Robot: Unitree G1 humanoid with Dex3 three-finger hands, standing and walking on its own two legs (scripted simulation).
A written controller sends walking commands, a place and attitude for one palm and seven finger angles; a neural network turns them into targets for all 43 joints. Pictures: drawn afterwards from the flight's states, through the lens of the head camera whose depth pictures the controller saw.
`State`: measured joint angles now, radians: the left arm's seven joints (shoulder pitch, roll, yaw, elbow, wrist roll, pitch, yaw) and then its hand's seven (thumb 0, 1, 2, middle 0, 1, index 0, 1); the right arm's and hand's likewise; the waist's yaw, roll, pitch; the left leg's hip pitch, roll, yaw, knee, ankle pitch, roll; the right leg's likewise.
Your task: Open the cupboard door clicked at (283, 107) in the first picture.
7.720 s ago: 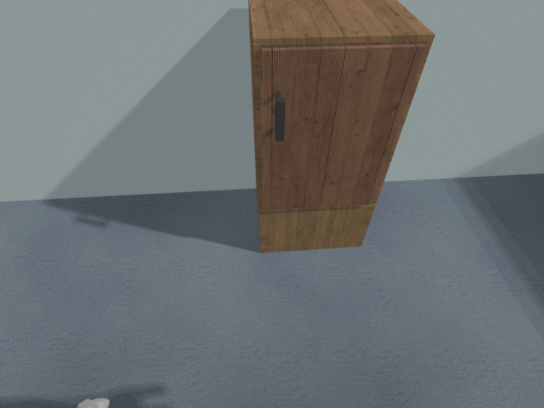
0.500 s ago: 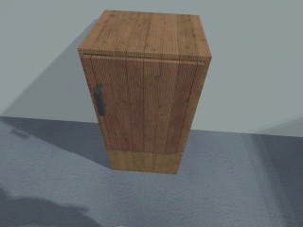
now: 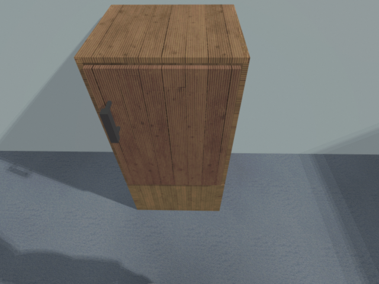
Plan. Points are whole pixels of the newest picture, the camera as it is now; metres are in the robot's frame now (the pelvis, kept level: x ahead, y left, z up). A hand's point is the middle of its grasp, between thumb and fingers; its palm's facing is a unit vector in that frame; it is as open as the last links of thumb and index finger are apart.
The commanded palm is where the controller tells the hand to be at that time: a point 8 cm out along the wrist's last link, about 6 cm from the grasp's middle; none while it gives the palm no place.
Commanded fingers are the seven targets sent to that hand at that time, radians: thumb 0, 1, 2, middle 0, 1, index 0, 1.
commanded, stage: come to a stop and stand still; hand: left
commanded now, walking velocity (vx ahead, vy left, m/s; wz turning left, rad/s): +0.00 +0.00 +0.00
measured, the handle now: (112, 121) +0.56 +0.28 -0.02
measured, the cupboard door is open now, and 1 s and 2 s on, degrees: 0 0 0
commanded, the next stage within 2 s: look again from close up in 0.38 s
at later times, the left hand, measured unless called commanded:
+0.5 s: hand out of the picture -0.01 +0.15 -0.16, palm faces +0.01 -0.98 -0.21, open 7.3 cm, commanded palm none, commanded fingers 0.00 0.90 0.90 -0.20 -0.30 -0.20 -0.30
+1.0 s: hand out of the picture -0.01 +0.16 -0.16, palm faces +0.02 -0.98 -0.18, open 7.4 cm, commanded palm none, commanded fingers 0.00 0.90 0.90 -0.20 -0.30 -0.20 -0.30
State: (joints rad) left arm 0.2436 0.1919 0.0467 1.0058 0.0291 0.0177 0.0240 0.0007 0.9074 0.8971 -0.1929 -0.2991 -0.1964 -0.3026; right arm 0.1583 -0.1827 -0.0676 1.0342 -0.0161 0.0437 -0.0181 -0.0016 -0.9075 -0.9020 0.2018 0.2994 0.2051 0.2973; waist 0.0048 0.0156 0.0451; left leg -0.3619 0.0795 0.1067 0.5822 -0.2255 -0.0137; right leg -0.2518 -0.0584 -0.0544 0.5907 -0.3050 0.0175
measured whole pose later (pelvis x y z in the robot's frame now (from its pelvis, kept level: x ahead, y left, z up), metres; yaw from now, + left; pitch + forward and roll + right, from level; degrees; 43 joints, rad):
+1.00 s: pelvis +0.00 +0.00 +0.01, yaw +0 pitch -1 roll +1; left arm 0.29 0.14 -0.01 1.10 0.02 -0.02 0.02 0.00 0.91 0.90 -0.20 -0.30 -0.20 -0.30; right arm 0.30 -0.15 0.02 1.10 -0.02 -0.02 -0.02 0.01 -0.91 -0.90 0.20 0.30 0.20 0.30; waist 0.00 0.01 0.04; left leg -0.20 0.01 0.04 0.47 -0.25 -0.01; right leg -0.22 -0.04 -0.06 0.50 -0.25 0.01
